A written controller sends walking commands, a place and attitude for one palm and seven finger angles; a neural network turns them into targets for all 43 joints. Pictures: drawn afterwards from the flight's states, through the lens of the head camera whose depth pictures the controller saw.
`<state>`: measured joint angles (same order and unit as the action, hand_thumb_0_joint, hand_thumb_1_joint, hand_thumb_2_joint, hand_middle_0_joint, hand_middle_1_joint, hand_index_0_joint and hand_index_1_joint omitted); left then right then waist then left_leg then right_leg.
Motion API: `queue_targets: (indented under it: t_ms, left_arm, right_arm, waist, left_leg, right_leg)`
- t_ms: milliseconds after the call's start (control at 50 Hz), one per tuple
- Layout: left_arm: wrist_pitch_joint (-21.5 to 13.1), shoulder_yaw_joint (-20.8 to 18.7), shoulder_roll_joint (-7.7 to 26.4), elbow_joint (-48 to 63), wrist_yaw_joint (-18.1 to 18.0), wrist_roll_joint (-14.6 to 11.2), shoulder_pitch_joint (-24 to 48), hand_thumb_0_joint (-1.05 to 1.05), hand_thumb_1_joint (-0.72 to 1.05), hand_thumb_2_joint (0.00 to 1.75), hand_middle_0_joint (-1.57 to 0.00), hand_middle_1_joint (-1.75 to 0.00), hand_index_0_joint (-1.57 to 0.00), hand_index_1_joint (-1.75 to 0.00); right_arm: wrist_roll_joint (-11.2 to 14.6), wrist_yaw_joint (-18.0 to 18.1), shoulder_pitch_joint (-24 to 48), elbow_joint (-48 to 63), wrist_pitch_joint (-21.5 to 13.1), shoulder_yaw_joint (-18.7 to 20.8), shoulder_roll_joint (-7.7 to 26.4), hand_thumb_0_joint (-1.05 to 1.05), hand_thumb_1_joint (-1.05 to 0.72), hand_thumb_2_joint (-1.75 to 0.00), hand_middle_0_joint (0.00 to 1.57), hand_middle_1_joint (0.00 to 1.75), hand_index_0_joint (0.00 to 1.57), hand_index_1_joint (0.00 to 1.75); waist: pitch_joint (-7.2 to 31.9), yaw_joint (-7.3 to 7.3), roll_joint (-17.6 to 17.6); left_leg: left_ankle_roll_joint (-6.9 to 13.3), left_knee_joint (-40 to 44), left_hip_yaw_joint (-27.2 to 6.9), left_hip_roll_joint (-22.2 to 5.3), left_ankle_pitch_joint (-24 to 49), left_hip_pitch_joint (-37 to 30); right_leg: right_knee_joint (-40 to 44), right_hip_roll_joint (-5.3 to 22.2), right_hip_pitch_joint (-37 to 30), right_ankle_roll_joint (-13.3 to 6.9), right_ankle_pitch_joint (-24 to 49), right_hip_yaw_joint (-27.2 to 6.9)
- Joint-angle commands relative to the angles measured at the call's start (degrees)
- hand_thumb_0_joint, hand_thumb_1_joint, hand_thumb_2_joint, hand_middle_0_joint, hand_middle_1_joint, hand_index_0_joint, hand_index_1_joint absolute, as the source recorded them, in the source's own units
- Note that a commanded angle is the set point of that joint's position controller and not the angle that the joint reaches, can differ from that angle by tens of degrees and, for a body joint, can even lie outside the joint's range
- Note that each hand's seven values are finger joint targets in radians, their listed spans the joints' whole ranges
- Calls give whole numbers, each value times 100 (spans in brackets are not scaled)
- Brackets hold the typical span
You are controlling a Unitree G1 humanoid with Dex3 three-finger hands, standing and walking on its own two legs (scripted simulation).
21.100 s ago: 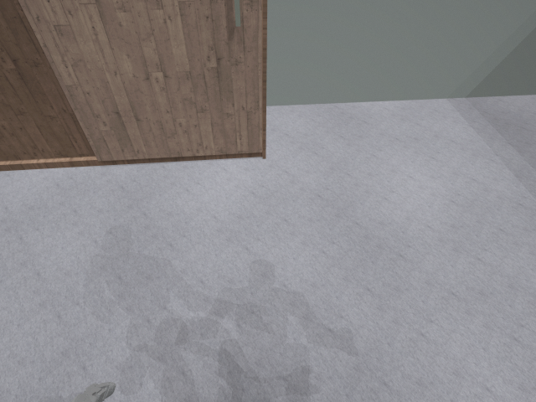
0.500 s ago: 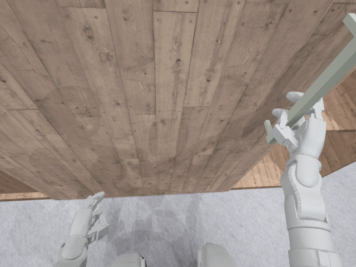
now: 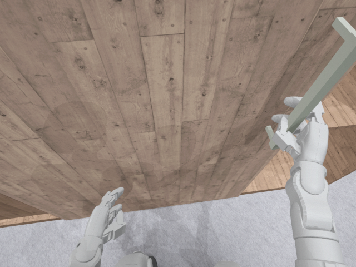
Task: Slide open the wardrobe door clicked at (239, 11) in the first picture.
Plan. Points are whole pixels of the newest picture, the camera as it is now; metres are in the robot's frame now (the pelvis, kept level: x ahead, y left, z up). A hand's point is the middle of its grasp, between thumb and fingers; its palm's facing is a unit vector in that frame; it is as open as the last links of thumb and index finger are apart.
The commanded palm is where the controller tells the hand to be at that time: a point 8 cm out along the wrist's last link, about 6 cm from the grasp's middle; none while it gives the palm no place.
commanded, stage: step sideways, sliding the door along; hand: right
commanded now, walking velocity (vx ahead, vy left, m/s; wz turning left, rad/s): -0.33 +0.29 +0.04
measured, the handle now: (299, 100) +0.38 -0.27 +0.14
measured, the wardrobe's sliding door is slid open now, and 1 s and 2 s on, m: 0.51 0.60 0.60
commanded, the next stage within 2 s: stop walking and hold the door there in 1.06 s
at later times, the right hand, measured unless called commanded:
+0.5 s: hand (239, 138) +0.33 -0.15 +0.09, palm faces +0.35 +0.94 -0.03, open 6.1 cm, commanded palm +0.29 -0.12 +0.08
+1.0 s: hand (235, 135) +0.34 -0.14 +0.09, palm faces +0.57 +0.81 -0.11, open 6.7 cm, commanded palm +0.30 -0.10 +0.08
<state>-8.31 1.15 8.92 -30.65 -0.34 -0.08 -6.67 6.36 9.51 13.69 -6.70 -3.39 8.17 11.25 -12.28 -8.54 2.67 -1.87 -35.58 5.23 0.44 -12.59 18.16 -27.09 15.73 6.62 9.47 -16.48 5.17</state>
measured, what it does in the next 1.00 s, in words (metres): steps to the left: left foot, then right foot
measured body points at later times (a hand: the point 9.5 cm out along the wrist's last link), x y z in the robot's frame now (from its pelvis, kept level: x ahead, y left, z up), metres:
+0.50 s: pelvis -0.02 +0.06 +0.02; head +0.06 +0.02 +0.46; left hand +0.17 +0.27 -0.07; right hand +0.31 -0.20 +0.10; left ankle -0.02 +0.25 -0.64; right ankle -0.01 -0.06 -0.73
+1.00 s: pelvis -0.02 +0.14 +0.00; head +0.07 +0.14 +0.44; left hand +0.14 +0.41 -0.10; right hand +0.30 -0.18 +0.10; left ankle -0.03 +0.26 -0.72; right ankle -0.04 +0.06 -0.73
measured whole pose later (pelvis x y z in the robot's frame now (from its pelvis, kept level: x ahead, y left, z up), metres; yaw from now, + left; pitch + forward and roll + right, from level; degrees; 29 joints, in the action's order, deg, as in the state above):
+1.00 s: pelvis -0.02 +0.14 +0.00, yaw -1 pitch +1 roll +3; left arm -5.6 -2.6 18.8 -37.3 -5.1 -2.6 -10.0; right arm 6.9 15.8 17.2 -12.9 -3.2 18.4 14.9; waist -10.7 -3.0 3.6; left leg 1.2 -33.1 6.9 -0.1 -12.4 17.0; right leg -34.6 2.2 16.9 1.0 -9.7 4.7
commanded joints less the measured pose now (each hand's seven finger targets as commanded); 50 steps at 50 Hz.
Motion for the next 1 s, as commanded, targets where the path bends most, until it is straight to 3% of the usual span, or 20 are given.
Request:
queue_targets:
  t_ms: [0, 20, 40, 60, 100, 200, 240, 260, 280, 300, 420, 680, 720, 740, 760, 780, 840, 900, 940, 980]
  left_arm:
    - [-127, -261, 586, 674, -139, -206, 246, 0, 90, 90, -20, -30, -20, -30]
    - [-152, -222, 548, 686, -224, -135, 531, 0, 90, 90, -20, -30, -20, -30]
    - [-161, -163, 524, 539, -258, -100, 321, 0, 90, 90, -20, -30, -20, -30]
    - [-98, -319, 728, 481, -281, -131, 158, 0, 90, 90, -20, -30, -20, -30]
    - [-69, -174, 542, 280, -316, -133, 408, 0, 90, 90, -20, -30, -20, -30]
    - [187, -232, 615, 300, -326, -135, 362, 0, 90, 90, -20, -30, -20, -30]
    - [207, -381, 802, 331, -346, -120, 192, 0, 90, 90, -20, -30, -20, -30]
    - [107, -500, 1115, 479, -286, -96, 268, 0, 90, 90, -20, -30, -20, -30]
    - [95, -464, 1173, 563, -137, -60, 255, 0, 90, 90, -20, -30, -20, -30]
    - [32, -448, 1193, 596, -17, -53, 259, 0, 90, 90, -20, -30, -20, -30]
    - [-92, -500, 1145, 568, 64, 17, 103, 0, 90, 90, -20, -30, -20, -30]
    - [-209, -464, 1100, 463, 64, -11, -39, 0, 90, 90, -20, -30, -20, -30]
    - [-203, -443, 1045, 539, 87, -95, -11, 0, 90, 90, -20, -30, -20, -30]
    - [-163, -390, 950, 590, 53, -180, 27, 0, 90, 90, -20, -30, -20, -30]
    - [-109, -310, 757, 656, -33, -242, 113, 0, 90, 90, -20, -30, -20, -30]
    - [-106, -269, 793, 570, -161, -239, 299, 0, 90, 90, -20, -30, -20, -30]
    - [-119, -267, 850, 304, -333, -305, 167, 0, 90, 90, -20, -30, -20, -30]
    - [-77, -210, 870, 204, -455, -295, 203, 0, 90, 90, -20, -30, -20, -30]
    - [-22, -346, 1004, 208, -515, -249, 109, 0, 90, 90, -20, -30, -20, -30]
    - [-55, -500, 1329, 378, -390, -260, 113, 0, 90, 90, -20, -30, -20, -30]
  right_arm:
    - [-566, -455, 1643, 2563, -902, -1272, 322, 0, -90, -90, 45, 140, 45, 140]
    - [-594, -382, 1364, 2538, -854, -936, 663, 0, -90, -90, 45, 140, 45, 140]
    - [-584, -329, 750, 2367, -857, -768, 643, 0, -90, -90, 45, 140, 45, 140]
    - [-465, -355, 692, 2487, -945, -846, 471, 0, -90, -90, 45, 140, 45, 140]
    - [-452, -216, 1049, 2882, -1160, -925, 223, 0, -90, -90, 45, 140, 45, 140]
    - [-511, -191, 1201, 2992, -1446, -1253, 4, 0, -90, -90, 45, 140, 45, 140]
    - [-484, -324, 1377, 3127, -1479, -1563, -49, 0, -90, -90, 45, 140, 45, 140]
    - [-426, -407, 1324, 3306, -1430, -1686, -206, 0, -90, -90, 45, 140, 45, 140]
    - [-630, -440, 1369, 3096, -1413, -1767, -328, 0, -90, -90, 45, 140, 45, 140]
    - [-669, -444, 1194, 2814, -1250, -1855, -639, 0, -90, -90, 45, 140, 45, 140]
    - [-668, -522, 1668, 2750, -856, -1927, -723, 0, -90, -90, 45, 140, 45, 140]
    - [-473, -434, 2328, 1701, -806, -850, 281, 0, -90, -90, 45, 140, 45, 140]
    - [-482, -418, 2347, 1737, -895, -663, 515, 0, -90, -90, 45, 140, 45, 140]
    - [-522, -395, 2358, 1764, -943, -523, 791, 0, -90, -90, 45, 140, 45, 140]
    - [-559, -341, 2370, 1745, -971, -404, 1145, 0, -90, -90, 45, 140, 45, 140]
    - [-525, -207, 2138, 1399, -886, -243, 1362, 0, -90, -90, 45, 140, 45, 140]
    - [-369, -120, 2114, 1637, -885, -208, 1062, 0, -90, -90, 45, 140, 45, 140]
    - [-352, 24, 2231, 1818, -970, -391, 750, 0, -90, -90, 45, 140, 45, 140]
    - [-336, -30, 2287, 2037, -1014, -725, 520, 0, -90, -90, 45, 140, 45, 140]
    - [-273, -115, 2252, 2399, -942, -1260, 82, 0, -90, -90, 45, 140, 45, 140]
  waist:
    - [2989, 853, -616]
    - [3075, 658, -1354]
    - [3192, 538, -1575]
    - [3391, 584, -2182]
    - [3400, 720, -1490]
    - [3556, 866, -998]
    - [3664, 1051, -457]
    - [3768, 942, 966]
    - [3619, 803, 1150]
    - [3142, 860, 818]
    - [2948, 845, 1117]
    - [2834, 1019, 2154]
    - [3052, 963, 1748]
    - [3215, 907, 895]
    - [3343, 882, -527]
    - [3335, 782, -795]
    - [3512, 709, -1185]
    - [3412, 833, -758]
    - [3567, 917, -500]
    - [3810, 836, 1452]
  left_leg:
    - [391, 1296, -802, -1101, 5700, -1966]
    - [836, 946, -1775, -1933, 7823, -2153]
    - [847, 921, -1820, -2043, 7865, -2232]
    - [679, 790, -1809, -1921, 7418, -2425]
    - [1235, 527, -1701, -1931, 7432, -3510]
    - [1051, 207, -1147, -1473, 6346, -2716]
    - [525, -172, -819, -984, 3720, -838]
    - [26, -1279, -563, -296, -282, 765]
    - [45, -2313, -1028, -243, -2515, 1226]
    - [75, -2747, -1106, -27, -2400, 1549]
    - [-30, -2605, -426, -74, -1138, 1255]
    - [12, 659, 32, 198, -282, 26]
    - [47, 1734, -92, 11, 1025, -822]
    - [148, 1927, -358, -397, 3248, -1530]
    - [542, 1421, -1126, -1382, 6074, -2406]
    - [907, 929, -1549, -1999, 7748, -2622]
    - [949, 287, -1454, -2060, 7818, -3511]
    - [977, -7, -1047, -1630, 6693, -3201]
    - [653, -270, -773, -1274, 5019, -2118]
    - [33, -1428, -568, -368, -1460, 686]
  right_leg:
    - [-2126, -637, 109, -1146, 587, 412]
    - [-3082, -1304, 1235, -1148, -2275, 119]
    - [-3809, -1517, 1486, -977, -2687, -423]
    - [-4122, -1432, 1601, -735, -2631, -652]
    - [-3518, -1275, 2401, -647, -2256, -705]
    - [-600, -1237, 811, -575, 35, -112]
    - [155, -359, -1276, -871, 3419, -599]
    - [216, 1410, -2290, -1672, 7039, -2298]
    - [124, 2014, -2311, -2180, 8094, -2668]
    - [90, 1692, -2224, -2203, 7887, -1780]
    - [189, 761, -1861, -1536, 5825, -421]
    - [-132, 568, -2230, -1280, 5635, -138]
    - [-618, 361, -1889, -1123, 4772, -154]
    - [-1153, -107, -1246, -933, 3426, 97]
    - [-1985, -749, 251, -702, 130, 274]
    - [-2620, -1222, 1236, -753, -1854, 45]
    - [-3090, -1275, 2180, -764, -2094, -627]
    - [-986, -1302, 1547, -725, -680, -334]
    - [29, -971, -25, -785, 1652, -282]
    - [-59, 1183, -2434, -1846, 7818, -2195]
